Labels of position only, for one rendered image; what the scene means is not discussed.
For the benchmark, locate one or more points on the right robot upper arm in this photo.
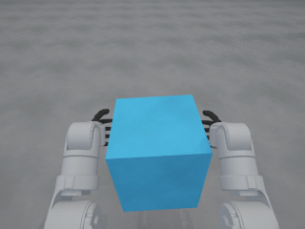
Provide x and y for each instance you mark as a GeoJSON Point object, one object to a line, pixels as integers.
{"type": "Point", "coordinates": [246, 214]}

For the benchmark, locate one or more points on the left robot upper arm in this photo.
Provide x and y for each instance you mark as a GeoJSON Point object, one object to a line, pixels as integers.
{"type": "Point", "coordinates": [75, 214]}

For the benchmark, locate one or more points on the right robot hand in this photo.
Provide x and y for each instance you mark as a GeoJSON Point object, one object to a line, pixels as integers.
{"type": "Point", "coordinates": [212, 116]}

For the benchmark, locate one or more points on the left robot hand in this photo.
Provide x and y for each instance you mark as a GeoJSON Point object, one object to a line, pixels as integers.
{"type": "Point", "coordinates": [103, 121]}

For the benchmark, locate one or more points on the left robot forearm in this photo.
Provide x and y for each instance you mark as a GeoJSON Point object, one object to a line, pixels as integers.
{"type": "Point", "coordinates": [80, 162]}

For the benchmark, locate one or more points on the right robot forearm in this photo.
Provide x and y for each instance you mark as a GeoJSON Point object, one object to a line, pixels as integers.
{"type": "Point", "coordinates": [239, 175]}

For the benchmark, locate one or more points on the carton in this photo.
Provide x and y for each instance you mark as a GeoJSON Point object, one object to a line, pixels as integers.
{"type": "Point", "coordinates": [158, 153]}

